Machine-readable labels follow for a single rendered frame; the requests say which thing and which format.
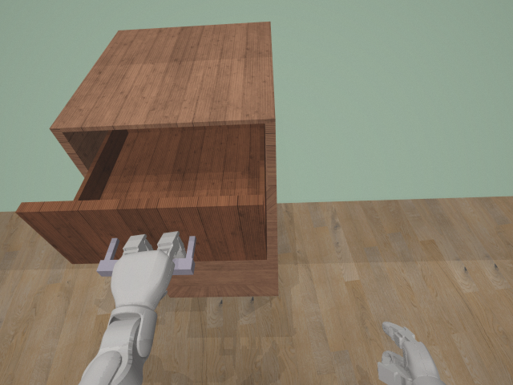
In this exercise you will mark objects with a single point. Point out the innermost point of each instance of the cabinet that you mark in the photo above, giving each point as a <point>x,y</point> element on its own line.
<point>186,76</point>

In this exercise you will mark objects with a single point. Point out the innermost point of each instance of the right robot hand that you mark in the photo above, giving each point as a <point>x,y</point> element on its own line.
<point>416,361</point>

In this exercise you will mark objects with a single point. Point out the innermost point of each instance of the left robot forearm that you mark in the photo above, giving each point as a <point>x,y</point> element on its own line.
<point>125,347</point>

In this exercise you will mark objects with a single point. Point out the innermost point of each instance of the left robot hand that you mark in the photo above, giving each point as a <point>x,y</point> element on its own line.
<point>142,275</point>

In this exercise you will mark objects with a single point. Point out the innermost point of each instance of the handle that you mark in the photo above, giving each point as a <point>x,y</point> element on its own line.
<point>183,266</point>

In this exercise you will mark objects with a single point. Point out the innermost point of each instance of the drawer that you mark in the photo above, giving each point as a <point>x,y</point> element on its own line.
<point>206,181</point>

